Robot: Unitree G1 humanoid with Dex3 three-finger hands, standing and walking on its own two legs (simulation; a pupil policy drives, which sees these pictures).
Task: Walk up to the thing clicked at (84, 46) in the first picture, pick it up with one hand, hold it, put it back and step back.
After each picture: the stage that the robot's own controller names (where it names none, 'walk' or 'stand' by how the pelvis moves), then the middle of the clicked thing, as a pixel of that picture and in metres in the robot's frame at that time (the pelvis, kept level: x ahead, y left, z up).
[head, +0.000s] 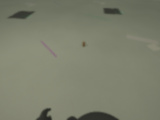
stand; (83, 44) +1.69 +0.16 -0.72
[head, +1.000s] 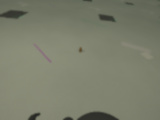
walk; (80, 49) +1.56 +0.15 -0.72
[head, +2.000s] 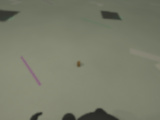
walk; (78, 64) +1.00 +0.17 -0.71
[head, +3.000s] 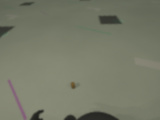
walk; (73, 85) +0.60 +0.25 -0.70
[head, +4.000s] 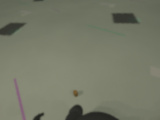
stand; (75, 93) +0.44 +0.24 -0.70
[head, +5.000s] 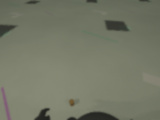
stand; (71, 102) +0.36 +0.20 -0.72
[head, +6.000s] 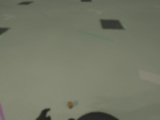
stand; (70, 105) +0.32 +0.22 -0.72
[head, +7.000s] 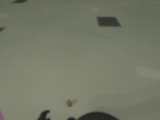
stand; (69, 103) +0.32 +0.24 -0.72
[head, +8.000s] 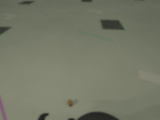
stand; (70, 103) +0.35 +0.22 -0.73
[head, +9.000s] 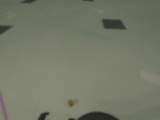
stand; (70, 103) +0.34 +0.22 -0.73
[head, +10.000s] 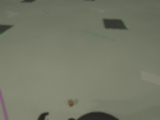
go down; (70, 103) +0.34 +0.22 -0.73
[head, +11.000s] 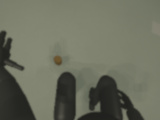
go down; (58, 60) +0.44 +0.25 -0.32
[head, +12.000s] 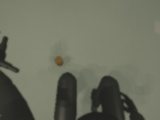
approach; (59, 61) +0.43 +0.25 -0.30
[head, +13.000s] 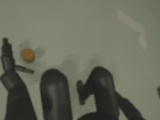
close in; (28, 56) +0.42 +0.29 -0.22
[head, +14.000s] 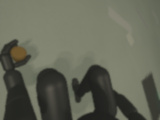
close; (19, 55) +0.41 +0.30 -0.22
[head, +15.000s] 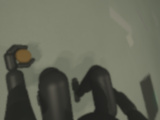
lift; (23, 57) +0.39 +0.28 -0.23
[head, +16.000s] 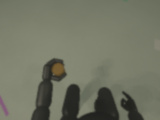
lift; (59, 71) +0.33 +0.21 -0.01
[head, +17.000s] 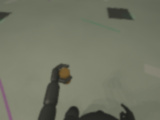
hold; (65, 76) +0.32 +0.18 +0.00
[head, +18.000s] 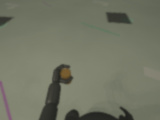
hold; (66, 76) +0.32 +0.18 +0.01
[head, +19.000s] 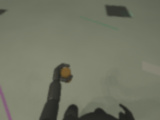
crouch; (66, 75) +0.34 +0.17 -0.03
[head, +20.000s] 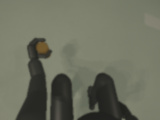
lower; (44, 51) +0.47 +0.27 -0.10
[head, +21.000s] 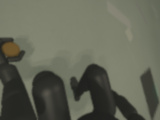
lower; (12, 52) +0.43 +0.30 -0.23
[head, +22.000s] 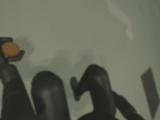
lower; (12, 51) +0.43 +0.31 -0.23
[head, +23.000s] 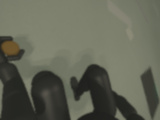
lower; (12, 50) +0.43 +0.31 -0.23
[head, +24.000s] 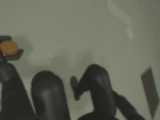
lower; (11, 50) +0.43 +0.31 -0.23
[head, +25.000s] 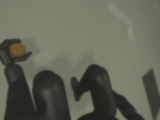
open; (18, 52) +0.43 +0.29 -0.23
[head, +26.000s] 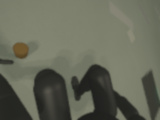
rise; (21, 51) +0.43 +0.29 -0.23
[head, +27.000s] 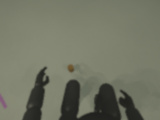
walk; (70, 68) +0.45 +0.20 -0.44
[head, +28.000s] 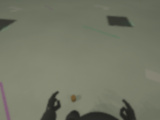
stand; (73, 98) +0.38 +0.17 -0.66
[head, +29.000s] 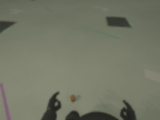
stand; (73, 98) +0.39 +0.19 -0.67
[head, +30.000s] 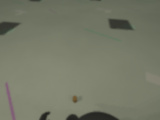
stand; (74, 99) +0.39 +0.17 -0.71
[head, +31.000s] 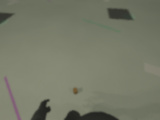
walk; (75, 91) +0.43 +0.15 -0.70
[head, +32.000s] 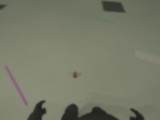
walk; (75, 74) +0.63 +0.18 -0.70
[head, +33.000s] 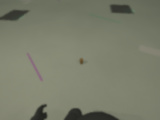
walk; (81, 61) +0.98 +0.19 -0.69
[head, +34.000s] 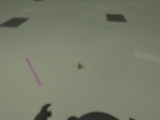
stand; (79, 66) +1.00 +0.20 -0.72
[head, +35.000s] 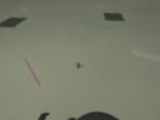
stand; (78, 65) +1.01 +0.22 -0.73
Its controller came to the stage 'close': yes
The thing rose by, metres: 0.72
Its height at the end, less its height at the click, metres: +0.00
